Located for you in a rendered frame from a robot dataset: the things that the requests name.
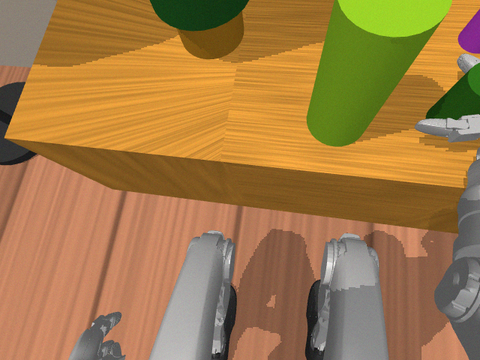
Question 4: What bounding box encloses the right robot hand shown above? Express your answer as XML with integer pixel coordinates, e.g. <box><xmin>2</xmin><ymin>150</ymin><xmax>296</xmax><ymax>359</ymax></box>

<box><xmin>415</xmin><ymin>53</ymin><xmax>480</xmax><ymax>143</ymax></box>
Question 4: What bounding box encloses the right robot arm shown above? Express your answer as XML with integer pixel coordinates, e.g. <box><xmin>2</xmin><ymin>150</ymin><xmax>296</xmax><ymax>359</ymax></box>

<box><xmin>434</xmin><ymin>147</ymin><xmax>480</xmax><ymax>360</ymax></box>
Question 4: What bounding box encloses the floor lamp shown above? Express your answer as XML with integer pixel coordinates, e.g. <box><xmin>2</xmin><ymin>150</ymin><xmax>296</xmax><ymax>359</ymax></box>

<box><xmin>0</xmin><ymin>82</ymin><xmax>37</xmax><ymax>165</ymax></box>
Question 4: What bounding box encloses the right robot foot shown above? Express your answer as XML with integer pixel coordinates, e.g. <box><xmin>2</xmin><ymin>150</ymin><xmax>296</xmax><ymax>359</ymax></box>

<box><xmin>305</xmin><ymin>280</ymin><xmax>325</xmax><ymax>360</ymax></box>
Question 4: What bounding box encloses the potted plant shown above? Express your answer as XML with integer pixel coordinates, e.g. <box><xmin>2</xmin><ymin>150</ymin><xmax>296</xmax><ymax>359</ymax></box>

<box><xmin>150</xmin><ymin>0</ymin><xmax>249</xmax><ymax>59</ymax></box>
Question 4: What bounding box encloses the left robot hand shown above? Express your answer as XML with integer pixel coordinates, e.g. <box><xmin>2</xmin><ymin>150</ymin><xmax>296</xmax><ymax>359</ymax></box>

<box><xmin>68</xmin><ymin>312</ymin><xmax>125</xmax><ymax>360</ymax></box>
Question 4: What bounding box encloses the left robot foot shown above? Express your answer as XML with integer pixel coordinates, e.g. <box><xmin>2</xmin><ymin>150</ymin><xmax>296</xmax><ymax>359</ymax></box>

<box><xmin>211</xmin><ymin>285</ymin><xmax>237</xmax><ymax>360</ymax></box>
